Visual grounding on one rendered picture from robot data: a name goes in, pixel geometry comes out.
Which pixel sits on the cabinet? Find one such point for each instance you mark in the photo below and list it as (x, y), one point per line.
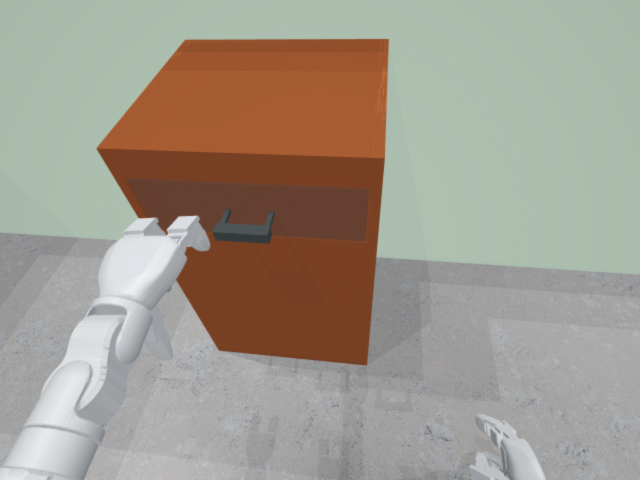
(308, 112)

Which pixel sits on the left robot hand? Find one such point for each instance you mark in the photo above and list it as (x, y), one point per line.
(145, 263)

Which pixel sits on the drawer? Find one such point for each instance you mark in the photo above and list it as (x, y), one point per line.
(300, 211)

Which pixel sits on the handle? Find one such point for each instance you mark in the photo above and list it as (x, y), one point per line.
(225, 231)

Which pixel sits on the robot left forearm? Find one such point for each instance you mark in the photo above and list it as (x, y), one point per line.
(63, 431)

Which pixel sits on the right robot hand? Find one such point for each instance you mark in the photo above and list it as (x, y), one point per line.
(518, 459)

